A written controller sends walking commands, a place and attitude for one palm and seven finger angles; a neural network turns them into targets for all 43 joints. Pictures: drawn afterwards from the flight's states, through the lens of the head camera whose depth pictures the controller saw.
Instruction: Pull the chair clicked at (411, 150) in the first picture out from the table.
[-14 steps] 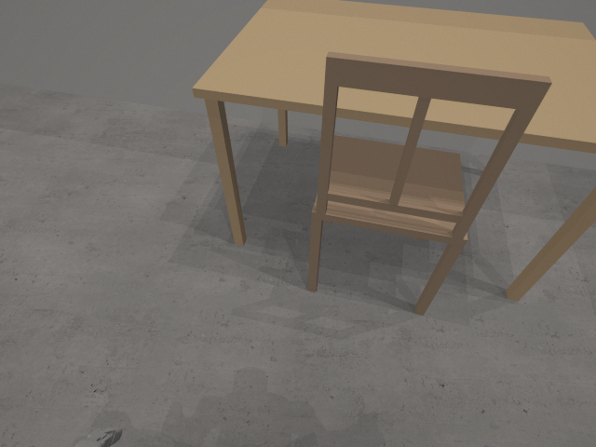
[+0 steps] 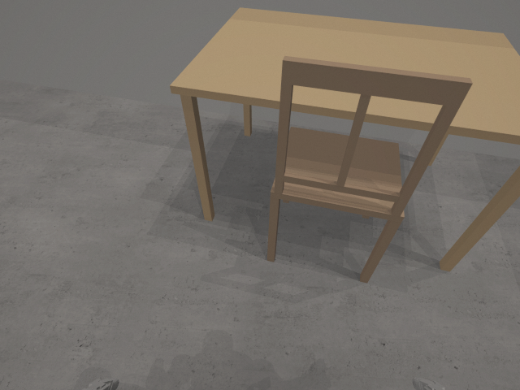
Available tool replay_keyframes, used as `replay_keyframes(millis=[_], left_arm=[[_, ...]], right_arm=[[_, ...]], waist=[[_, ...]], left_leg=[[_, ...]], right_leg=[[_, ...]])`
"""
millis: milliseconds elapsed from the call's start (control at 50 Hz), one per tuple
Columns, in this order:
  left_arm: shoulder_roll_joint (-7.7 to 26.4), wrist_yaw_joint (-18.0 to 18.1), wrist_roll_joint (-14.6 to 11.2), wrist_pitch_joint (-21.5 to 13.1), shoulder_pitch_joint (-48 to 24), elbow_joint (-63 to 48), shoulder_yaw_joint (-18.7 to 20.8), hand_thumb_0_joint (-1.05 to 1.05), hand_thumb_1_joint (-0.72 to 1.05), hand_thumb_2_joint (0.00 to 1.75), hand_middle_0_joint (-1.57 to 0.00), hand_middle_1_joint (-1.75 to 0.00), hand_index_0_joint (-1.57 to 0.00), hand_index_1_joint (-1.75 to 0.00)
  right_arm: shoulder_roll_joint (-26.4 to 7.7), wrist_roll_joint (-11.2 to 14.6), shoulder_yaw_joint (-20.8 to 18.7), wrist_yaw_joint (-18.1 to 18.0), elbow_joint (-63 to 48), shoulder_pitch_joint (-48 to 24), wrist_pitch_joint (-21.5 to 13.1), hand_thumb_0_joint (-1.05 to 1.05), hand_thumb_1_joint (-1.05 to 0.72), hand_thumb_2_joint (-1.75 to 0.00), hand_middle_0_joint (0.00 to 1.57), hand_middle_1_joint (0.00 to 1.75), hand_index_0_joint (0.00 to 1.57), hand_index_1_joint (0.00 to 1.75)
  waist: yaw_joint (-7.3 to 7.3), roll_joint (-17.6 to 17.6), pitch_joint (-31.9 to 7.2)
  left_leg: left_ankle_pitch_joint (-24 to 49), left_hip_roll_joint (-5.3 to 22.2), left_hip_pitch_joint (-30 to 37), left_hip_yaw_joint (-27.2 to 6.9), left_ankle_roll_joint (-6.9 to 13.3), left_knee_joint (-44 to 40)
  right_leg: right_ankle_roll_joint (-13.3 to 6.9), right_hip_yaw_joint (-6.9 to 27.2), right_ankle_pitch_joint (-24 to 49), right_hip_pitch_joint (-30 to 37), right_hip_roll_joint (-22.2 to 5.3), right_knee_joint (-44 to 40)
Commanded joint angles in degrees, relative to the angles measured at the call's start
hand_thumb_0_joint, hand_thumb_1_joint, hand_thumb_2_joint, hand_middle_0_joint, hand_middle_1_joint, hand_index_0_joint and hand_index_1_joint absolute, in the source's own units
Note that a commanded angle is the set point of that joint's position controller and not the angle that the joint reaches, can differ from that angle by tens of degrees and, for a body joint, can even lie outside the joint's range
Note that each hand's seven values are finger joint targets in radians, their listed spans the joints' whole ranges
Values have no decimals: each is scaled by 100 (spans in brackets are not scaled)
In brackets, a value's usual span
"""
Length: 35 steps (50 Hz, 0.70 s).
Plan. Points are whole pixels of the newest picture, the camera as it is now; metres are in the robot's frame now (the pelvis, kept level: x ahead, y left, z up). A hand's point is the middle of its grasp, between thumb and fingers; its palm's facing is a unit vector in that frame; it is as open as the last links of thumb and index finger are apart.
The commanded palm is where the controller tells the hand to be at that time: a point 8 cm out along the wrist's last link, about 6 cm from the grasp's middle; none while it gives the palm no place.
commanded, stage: stand and wait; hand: left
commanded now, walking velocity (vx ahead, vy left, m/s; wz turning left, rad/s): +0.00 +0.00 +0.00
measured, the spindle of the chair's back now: (351, 144) +0.76 -0.21 -0.07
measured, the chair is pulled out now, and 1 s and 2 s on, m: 0.00 0.00 0.00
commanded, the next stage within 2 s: look at it before walking up in 0.54 s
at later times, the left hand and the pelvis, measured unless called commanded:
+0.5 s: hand out of the picture +0.05 +0.23 -0.15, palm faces -0.02 -0.94 -0.33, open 7.4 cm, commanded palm none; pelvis -0.02 -0.01 +0.00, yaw +0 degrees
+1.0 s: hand out of the picture +0.04 +0.23 -0.15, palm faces -0.02 -0.95 -0.32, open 7.4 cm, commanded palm none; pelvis -0.02 -0.01 +0.01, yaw +0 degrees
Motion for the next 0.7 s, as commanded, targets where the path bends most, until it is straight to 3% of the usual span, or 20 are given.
replay_keyframes(millis=[0,680], left_arm=[[1256,71,-11,-171,-202,-341,288,0,90,90,-20,-30,-20,-30],[1162,53,-28,-194,-159,194,272,0,90,90,-20,-30,-20,-30]], right_arm=[[-1157,-11,-284,-106,-332,-249,-139,0,-90,-90,20,30,20,30],[-1132,-2,-219,-94,313,90,-145,0,-90,-90,20,30,20,30]], waist=[[-36,-39,-439],[-32,-63,-72]], left_leg=[[1570,686,152,-505,145,-365],[779,741,6,-629,39,-830]], right_leg=[[-306,360,1738,123,-542,-354],[-282,555,731,-36,-516,-927]])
